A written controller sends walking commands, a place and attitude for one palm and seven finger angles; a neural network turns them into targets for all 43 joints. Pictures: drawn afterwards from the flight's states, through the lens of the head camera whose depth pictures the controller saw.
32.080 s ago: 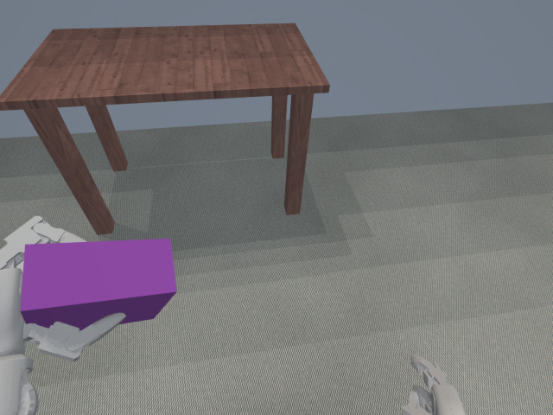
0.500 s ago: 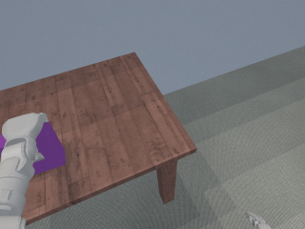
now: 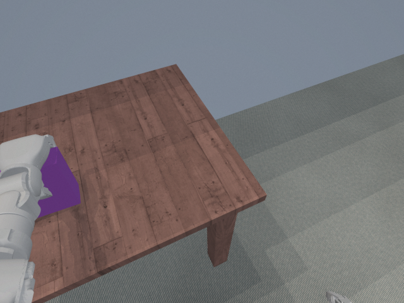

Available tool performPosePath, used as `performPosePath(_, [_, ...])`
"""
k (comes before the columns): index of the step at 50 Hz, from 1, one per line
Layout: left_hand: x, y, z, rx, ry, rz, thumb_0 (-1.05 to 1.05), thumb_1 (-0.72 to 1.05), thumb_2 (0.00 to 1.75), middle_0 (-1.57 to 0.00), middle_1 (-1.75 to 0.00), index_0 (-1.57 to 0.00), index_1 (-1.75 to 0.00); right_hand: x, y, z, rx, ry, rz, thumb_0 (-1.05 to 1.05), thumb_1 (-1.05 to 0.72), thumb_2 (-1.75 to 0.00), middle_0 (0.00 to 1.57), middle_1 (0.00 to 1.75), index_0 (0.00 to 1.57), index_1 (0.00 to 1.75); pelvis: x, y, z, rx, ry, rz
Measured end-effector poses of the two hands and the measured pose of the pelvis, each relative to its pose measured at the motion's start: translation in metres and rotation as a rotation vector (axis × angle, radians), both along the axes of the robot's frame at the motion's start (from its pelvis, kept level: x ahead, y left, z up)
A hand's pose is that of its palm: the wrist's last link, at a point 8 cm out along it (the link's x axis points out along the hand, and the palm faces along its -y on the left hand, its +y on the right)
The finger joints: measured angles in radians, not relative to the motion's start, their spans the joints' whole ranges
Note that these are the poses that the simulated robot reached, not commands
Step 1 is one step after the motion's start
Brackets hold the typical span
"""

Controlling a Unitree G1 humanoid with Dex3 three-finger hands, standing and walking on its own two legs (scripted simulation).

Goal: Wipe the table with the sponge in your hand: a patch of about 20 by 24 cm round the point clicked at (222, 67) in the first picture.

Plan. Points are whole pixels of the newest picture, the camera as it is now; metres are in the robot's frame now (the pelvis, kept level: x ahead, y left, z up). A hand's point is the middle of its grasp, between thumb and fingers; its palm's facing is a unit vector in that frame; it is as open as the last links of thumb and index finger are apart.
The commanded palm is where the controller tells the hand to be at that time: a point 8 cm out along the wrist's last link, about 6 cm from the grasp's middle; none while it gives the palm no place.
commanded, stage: slide across to the middle lane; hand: left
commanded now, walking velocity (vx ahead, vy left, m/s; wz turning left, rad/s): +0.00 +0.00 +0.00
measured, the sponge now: (43, 191) +0.34 +0.38 -0.01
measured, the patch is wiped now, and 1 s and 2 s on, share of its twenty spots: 0.40 0.50 0.75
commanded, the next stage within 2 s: wipe back along the middle lane in 0.66 s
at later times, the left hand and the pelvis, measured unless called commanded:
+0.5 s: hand (54, 156) +0.40 +0.35 +0.05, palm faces -0.07 -0.01 -1.00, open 10.1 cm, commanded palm +0.38 +0.32 +0.10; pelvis +0.02 +0.05 +0.01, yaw +1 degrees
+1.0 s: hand (75, 155) +0.40 +0.30 +0.05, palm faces -0.04 -0.03 -1.00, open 10.1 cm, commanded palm +0.36 +0.29 +0.09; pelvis +0.05 +0.03 +0.01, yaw +0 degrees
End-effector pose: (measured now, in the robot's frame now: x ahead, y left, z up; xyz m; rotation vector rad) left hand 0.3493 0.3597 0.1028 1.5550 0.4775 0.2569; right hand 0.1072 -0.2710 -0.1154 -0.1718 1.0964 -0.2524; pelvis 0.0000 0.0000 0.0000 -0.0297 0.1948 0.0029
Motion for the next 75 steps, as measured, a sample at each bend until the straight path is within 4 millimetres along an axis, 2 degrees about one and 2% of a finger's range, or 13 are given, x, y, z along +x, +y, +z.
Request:
performPosePath(8, [0.012, 0.000, 0.001, 0.027, 0.001, -0.059, 0.02, -0.57, 1.13, -0.77, -1.32, -0.77, -1.33, -0.005, 0.021, 0.001, 0.004, 0.019, -0.014, 0.01, -0.91, -0.90, 0.20, 0.30, 0.20, 0.30, 0.002, 0.019, 0.002, -0.008, -0.001, -0.002])
performPosePath(13, [0.014, -0.003, 0.002, -0.004, -0.059, -0.071, 0.01, -0.56, 1.13, -0.76, -1.34, -0.76, -1.35, 0.000, 0.039, 0.001, 0.022, 0.022, -0.015, 0.01, -0.91, -0.90, 0.20, 0.30, 0.20, 0.30, 0.007, 0.031, 0.005, -0.009, -0.016, -0.002])
performPosePath(23, [0.029, -0.015, 0.000, -0.001, -0.068, -0.063, 0.00, -0.55, 1.13, -0.75, -1.35, -0.75, -1.36, 0.040, 0.074, 0.007, 0.055, -0.029, 0.048, 0.01, -0.91, -0.90, 0.20, 0.30, 0.20, 0.30, 0.016, 0.047, 0.008, -0.007, -0.032, 0.013])
performPosePath(31, [0.042, -0.032, 0.001, -0.017, -0.074, -0.061, 0.00, -0.55, 1.12, -0.74, -1.37, -0.74, -1.37, 0.073, 0.088, 0.013, 0.073, -0.069, 0.094, 0.01, -0.91, -0.90, 0.20, 0.30, 0.20, 0.30, 0.026, 0.052, 0.009, -0.007, -0.035, 0.019])
performPosePath(36, [0.050, -0.042, 0.001, -0.013, -0.068, -0.054, 0.00, -0.54, 1.12, -0.74, -1.37, -0.74, -1.38, 0.086, 0.088, 0.015, 0.077, -0.072, 0.114, 0.01, -0.91, -0.90, 0.20, 0.30, 0.20, 0.30, 0.032, 0.049, 0.010, -0.006, -0.033, 0.024])
performPosePath(43, [0.051, -0.055, 0.000, -0.021, -0.076, -0.047, 0.00, -0.54, 1.12, -0.73, -1.38, -0.73, -1.39, 0.093, 0.080, 0.014, 0.086, -0.055, 0.116, 0.01, -0.91, -0.90, 0.20, 0.30, 0.20, 0.30, 0.041, 0.043, 0.011, -0.003, -0.034, 0.017])
performPosePath(52, [0.031, -0.067, 0.000, -0.023, -0.105, -0.028, 0.00, -0.51, 1.11, -0.70, -1.40, -0.70, -1.41, 0.099, 0.061, 0.020, 0.093, -0.078, 0.106, 0.01, -0.91, -0.90, 0.20, 0.30, 0.20, 0.30, 0.047, 0.031, 0.013, 0.004, -0.058, 0.004])
performPosePath(61, [0.014, -0.076, -0.001, -0.027, -0.096, -0.003, 0.00, -0.49, 1.10, -0.68, -1.42, -0.68, -1.42, 0.112, 0.046, 0.032, 0.073, -0.142, 0.109, 0.01, -0.91, -0.90, 0.20, 0.30, 0.20, 0.30, 0.043, 0.020, 0.014, 0.010, -0.082, 0.004])
performPosePath(75, [-0.006, -0.089, -0.002, -0.031, -0.095, -0.019, 0.00, -0.49, 1.10, -0.67, -1.42, -0.68, -1.43, 0.117, 0.049, 0.034, 0.094, -0.186, 0.122, 0.01, -0.91, -0.90, 0.20, 0.30, 0.20, 0.30, 0.039, 0.015, 0.014, 0.015, -0.099, 0.000])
